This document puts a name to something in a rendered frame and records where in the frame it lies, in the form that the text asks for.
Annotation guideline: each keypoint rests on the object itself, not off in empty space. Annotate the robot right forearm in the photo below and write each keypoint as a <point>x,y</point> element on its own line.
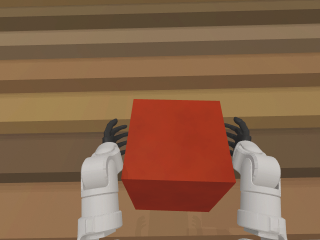
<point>260,186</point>

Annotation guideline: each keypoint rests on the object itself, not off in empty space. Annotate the carton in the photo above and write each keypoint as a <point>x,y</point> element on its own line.
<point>177,156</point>

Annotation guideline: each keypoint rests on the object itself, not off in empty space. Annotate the right robot hand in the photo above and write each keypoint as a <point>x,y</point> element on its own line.
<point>243,133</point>

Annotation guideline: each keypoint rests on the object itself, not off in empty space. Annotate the robot left forearm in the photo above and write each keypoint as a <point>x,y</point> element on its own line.
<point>100,214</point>

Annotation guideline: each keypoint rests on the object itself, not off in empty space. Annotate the left robot hand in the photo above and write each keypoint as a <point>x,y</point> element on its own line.
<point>110,132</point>

